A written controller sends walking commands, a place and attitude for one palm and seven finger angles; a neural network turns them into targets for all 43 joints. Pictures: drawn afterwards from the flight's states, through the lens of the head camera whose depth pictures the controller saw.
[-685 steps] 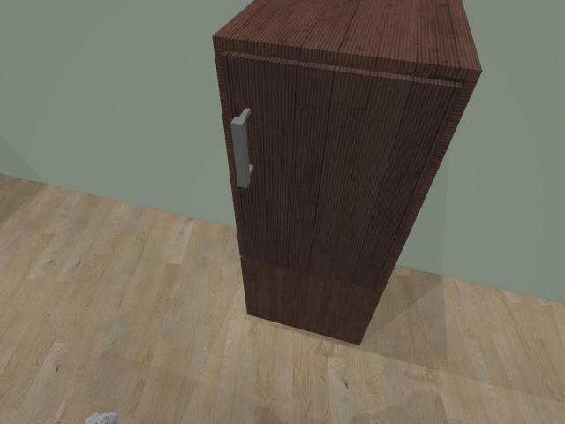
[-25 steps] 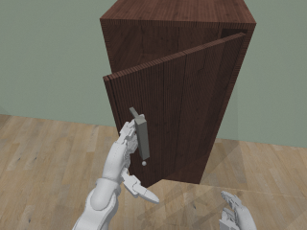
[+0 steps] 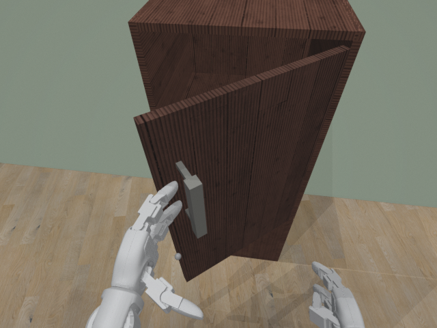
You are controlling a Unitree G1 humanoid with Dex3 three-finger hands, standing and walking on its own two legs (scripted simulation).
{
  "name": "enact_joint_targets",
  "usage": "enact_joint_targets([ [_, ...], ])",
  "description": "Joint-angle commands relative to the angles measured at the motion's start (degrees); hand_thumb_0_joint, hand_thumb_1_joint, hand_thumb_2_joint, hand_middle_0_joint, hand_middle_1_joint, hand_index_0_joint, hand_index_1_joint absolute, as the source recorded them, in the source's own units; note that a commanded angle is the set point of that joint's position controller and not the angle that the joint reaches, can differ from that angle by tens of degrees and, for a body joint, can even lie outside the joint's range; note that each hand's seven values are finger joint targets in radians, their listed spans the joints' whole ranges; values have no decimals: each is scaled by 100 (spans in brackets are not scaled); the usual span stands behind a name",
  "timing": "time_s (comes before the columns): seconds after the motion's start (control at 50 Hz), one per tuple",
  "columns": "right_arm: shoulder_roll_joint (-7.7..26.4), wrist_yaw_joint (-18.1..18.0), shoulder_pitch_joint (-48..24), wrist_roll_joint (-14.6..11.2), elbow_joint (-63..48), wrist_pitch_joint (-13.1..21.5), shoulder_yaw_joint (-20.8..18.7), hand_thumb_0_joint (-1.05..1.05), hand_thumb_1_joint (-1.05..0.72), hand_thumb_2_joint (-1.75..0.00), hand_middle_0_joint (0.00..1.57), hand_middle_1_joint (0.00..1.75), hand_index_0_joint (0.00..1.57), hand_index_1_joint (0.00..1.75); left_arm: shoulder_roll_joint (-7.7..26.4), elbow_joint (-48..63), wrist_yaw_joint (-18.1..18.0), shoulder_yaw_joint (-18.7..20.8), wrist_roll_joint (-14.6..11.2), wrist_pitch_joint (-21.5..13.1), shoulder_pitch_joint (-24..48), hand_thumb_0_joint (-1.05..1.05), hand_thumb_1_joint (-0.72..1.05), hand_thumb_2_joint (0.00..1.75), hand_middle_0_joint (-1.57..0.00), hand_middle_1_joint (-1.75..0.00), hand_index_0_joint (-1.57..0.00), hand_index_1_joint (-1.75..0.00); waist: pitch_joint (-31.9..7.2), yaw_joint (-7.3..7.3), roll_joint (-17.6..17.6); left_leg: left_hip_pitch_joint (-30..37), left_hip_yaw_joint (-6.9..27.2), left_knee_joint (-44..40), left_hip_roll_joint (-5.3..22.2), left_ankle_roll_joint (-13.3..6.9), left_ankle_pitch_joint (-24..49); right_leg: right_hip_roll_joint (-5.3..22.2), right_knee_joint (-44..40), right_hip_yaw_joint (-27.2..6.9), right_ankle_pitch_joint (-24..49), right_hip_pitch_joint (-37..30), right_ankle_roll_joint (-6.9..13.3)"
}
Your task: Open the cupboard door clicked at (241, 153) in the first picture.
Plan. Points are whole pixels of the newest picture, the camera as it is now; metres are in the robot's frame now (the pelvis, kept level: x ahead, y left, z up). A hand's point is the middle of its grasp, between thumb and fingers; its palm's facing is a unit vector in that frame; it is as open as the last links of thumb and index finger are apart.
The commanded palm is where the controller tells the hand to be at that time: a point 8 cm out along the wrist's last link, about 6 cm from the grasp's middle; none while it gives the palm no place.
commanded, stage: slide the hand sideways off the handle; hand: left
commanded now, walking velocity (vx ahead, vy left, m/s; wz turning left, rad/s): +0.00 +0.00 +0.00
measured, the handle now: (191, 201) +0.31 +0.07 +0.09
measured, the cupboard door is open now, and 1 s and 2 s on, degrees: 39 39 39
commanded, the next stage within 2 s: draw the hand back to the body in 0.48 s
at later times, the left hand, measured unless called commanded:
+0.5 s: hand (138, 287) +0.16 +0.13 +0.09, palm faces -0.06 -1.00 -0.04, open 16.3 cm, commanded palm +0.14 +0.18 +0.10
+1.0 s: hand (105, 280) +0.16 +0.16 +0.12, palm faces -0.06 -0.99 -0.08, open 16.3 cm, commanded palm +0.13 +0.23 +0.14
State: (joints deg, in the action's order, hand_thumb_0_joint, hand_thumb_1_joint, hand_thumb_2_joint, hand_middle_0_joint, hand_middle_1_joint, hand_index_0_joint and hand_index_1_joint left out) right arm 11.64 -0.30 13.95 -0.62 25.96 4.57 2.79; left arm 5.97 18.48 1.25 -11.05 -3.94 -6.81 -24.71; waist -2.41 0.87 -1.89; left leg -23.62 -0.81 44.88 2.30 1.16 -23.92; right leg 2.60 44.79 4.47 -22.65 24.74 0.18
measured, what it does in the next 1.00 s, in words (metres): stands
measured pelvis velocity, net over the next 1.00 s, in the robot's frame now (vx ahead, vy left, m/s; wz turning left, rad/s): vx -0.01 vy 0.01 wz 0.02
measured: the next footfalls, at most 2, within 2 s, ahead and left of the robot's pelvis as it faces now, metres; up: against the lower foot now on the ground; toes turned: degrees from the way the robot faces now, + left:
none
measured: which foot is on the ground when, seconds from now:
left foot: down 0.00-1.00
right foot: down 0.00-1.00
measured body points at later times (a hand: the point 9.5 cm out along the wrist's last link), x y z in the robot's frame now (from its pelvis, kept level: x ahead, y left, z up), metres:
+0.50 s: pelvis +0.00 +0.00 -0.01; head +0.01 -0.01 +0.44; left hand +0.16 +0.18 +0.10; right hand +0.19 -0.21 -0.07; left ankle -0.01 +0.13 -0.71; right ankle +0.01 -0.12 -0.71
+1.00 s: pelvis -0.01 +0.01 -0.01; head -0.03 +0.00 +0.44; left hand +0.16 +0.22 +0.13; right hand +0.18 -0.20 -0.06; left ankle -0.01 +0.13 -0.71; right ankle +0.01 -0.12 -0.71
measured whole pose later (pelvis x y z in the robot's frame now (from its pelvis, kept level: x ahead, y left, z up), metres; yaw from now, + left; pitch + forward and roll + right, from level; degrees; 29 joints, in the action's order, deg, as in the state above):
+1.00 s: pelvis -0.01 +0.01 -0.01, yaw +1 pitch +1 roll -2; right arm 13.1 -3.8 15.7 -3.1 27.4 11.8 3.2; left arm 13.4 27.7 11.7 3.9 -13.2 -3.2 -32.7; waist -4.2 1.7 -3.5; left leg -24.8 0.5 48.8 2.1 0.1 -25.2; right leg 2.8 45.7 5.5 -22.6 24.0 -0.8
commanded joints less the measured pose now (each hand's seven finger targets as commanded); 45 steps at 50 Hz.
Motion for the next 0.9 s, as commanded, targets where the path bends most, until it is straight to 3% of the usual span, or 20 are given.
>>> enact_joint_targets([
  [0.0,540,-37,-438,-1,-1040,451,-280,0,-90,-90,20,30,20,30,172,1577,76,393,-87,-497,-70,0,-50,30,-15,-30,-15,-30,-830,29,277,65,48,-516,-292,-217,1422,-207,-544,-95,1788,-518,81],
  [0.14,590,-64,-310,-26,-1138,562,-336,0,-90,-90,20,30,20,30,331,1919,388,534,-253,-699,-718,0,-50,30,-15,-30,-15,-30,-778,-27,468,-176,76,-307,-298,-228,1462,-221,-376,-86,1900,-372,38],
  [0.2,623,-89,-291,-34,-1154,615,-355,0,-90,-90,20,30,20,30,397,2035,503,561,-303,-770,-737,0,-50,30,-15,-30,-15,-30,-782,-62,349,-244,109,-226,-300,-232,1397,-224,-304,-81,1760,-244,38],
  [0.22,609,-109,-278,-41,-1154,626,-373,0,-90,-90,20,30,20,30,461,1948,542,684,-354,-773,-925,0,-50,30,-15,-30,-15,-30,-755,-40,496,-335,106,-190,-301,-228,1306,-227,-318,-101,1667,-234,25],
  [0.38,621,-200,-323,-105,-1133,672,-413,0,-90,-90,20,30,20,30,815,1980,792,1228,-584,-834,-1257,0,-50,30,-15,-30,-15,-30,-791,49,262,-533,109,-56,-330,-212,1214,-217,-255,-168,1444,-209,52],
  [0.4,610,-200,-336,-109,-1174,691,-394,0,-90,-90,20,30,20,30,671,2015,843,1095,-626,-835,-1268,0,-50,30,-15,-30,-15,-30,-716,8,197,-531,111,-67,-331,-213,1151,-216,-258,-135,1385,-128,41],
  [0.42,616,-208,-315,-116,-1162,706,-406,0,-90,-90,20,30,20,30,743,2061,862,1189,-676,-854,-1248,0,-50,30,-15,-30,-15,-30,-757,9,290,-554,135,-51,-322,-210,1147,-223,-241,-131,1361,-132,40],
  [0.52,672,-236,-324,-126,-1161,853,-375,0,-90,-90,20,30,20,30,597,2090,917,895,-731,-863,-950,0,-50,30,-15,-30,-15,-30,-545,-114,306,-662,203,-21,-313,-219,752,-236,-303,-142,779,176,21],
  [0.56,689,-257,-316,-121,-1152,875,-374,0,-90,-90,20,30,20,30,642,2002,880,934,-669,-824,-865,0,-50,30,-15,-30,-15,-30,-477,-114,409,-742,218,-28,-300,-219,535,-233,-343,-151,415,277,19],
  [0.58,709,-270,-327,-127,-1087,865,-387,0,-90,-90,20,30,20,30,909,1980,809,1172,-620,-811,-751,0,-50,30,-15,-30,-15,-30,-489,-67,322,-736,224,-55,-290,-215,474,-225,-363,-191,267,240,44],
  [0.68,616,-292,-415,-163,-1119,880,-360,0,-90,-90,20,30,20,30,1112,2247,654,1586,-623,-611,-901,0,-50,30,-15,-30,-15,-30,-852,139,2,-479,214,-244,-293,-208,646,-225,-332,-96,494,-98,84],
  [0.74,614,-301,-477,-195,-1097,935,-291,0,-90,-90,20,30,20,30,944,2281,724,1507,-805,-452,-797,0,-50,30,-15,-30,-15,-30,-602,66,9,-452,223,-361,-293,-198,609,-241,-461,-33,544,-100,56],
  [0.78,663,-332,-526,-206,-1013,967,-293,0,-90,-90,20,30,20,30,1032,2105,814,1663,-897,-318,-845,0,-50,30,-15,-30,-15,-30,-509,66,298,-448,243,-396,-269,-210,596,-261,-582,-46,492,-161,44],
  [0.82,706,-365,-545,-227,-986,1000,-279,0,-90,-90,20,30,20,30,1068,2054,928,1693,-963,-204,-696,0,-50,30,-15,-30,-15,-30,-297,10,358,-443,229,-446,-260,-219,429,-246,-734,-84,272,-72,7],
  [0.88,744,-399,-576,-231,-927,1094,-263,0,-90,-90,20,30,20,30,1253,2133,1009,1842,-956,-76,-468,0,-50,30,-15,-30,-15,-30,-290,38,145,-275,258,-569,-254,-226,401,-247,-804,-66,186,-146,23],
])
